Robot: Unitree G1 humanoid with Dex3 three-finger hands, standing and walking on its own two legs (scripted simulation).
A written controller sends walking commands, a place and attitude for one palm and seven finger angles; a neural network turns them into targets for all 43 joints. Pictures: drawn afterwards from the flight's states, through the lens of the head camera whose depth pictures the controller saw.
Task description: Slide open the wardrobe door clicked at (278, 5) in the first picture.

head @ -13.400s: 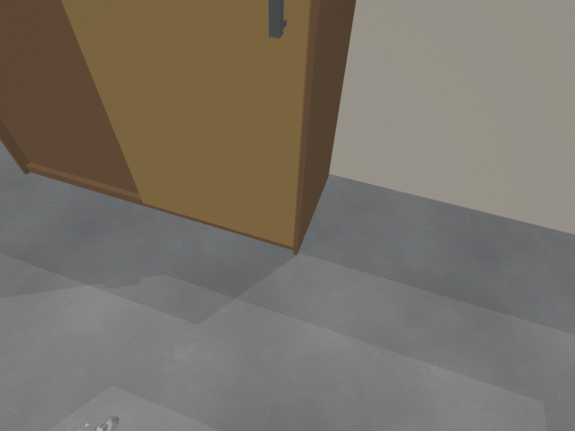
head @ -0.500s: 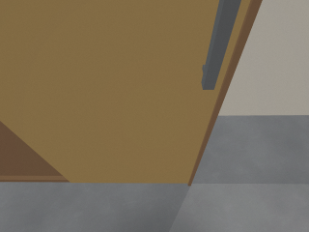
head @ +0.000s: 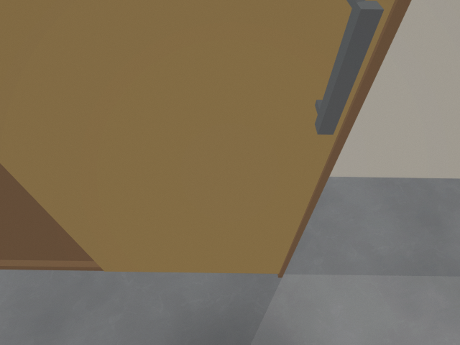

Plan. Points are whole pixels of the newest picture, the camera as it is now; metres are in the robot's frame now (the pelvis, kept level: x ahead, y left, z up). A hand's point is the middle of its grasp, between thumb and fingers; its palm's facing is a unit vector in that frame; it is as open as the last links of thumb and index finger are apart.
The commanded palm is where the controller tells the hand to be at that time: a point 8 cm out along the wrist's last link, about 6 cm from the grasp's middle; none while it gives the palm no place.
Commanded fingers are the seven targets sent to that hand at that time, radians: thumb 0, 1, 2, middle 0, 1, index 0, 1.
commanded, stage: come to a stop and stand still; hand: right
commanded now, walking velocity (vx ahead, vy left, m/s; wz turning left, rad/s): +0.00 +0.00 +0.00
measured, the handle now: (338, 69) +0.46 -0.12 +0.25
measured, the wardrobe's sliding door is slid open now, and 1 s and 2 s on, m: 0.00 0.00 0.00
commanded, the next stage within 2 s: look again from close up in 0.92 s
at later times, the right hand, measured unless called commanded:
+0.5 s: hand out of the picture -0.01 -0.21 -0.16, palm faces +0.01 +0.97 -0.24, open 7.4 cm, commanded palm none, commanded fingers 0.00 -0.90 -0.90 0.20 0.30 0.20 0.30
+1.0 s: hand out of the picture +0.03 -0.18 -0.16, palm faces +0.00 +0.98 -0.21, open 7.3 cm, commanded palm none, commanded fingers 0.00 -0.90 -0.90 0.20 0.30 0.20 0.30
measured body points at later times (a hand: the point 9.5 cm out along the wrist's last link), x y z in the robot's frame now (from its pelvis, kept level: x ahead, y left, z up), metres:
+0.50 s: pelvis +0.00 -0.03 +0.01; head +0.00 -0.01 +0.46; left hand +0.01 +0.20 -0.16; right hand -0.01 -0.27 -0.14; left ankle +0.01 +0.11 -0.73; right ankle -0.02 -0.11 -0.73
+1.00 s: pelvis +0.02 -0.01 +0.01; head +0.03 +0.00 +0.46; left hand +0.01 +0.21 -0.16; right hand +0.03 -0.24 -0.14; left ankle +0.01 +0.11 -0.73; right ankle -0.02 -0.11 -0.73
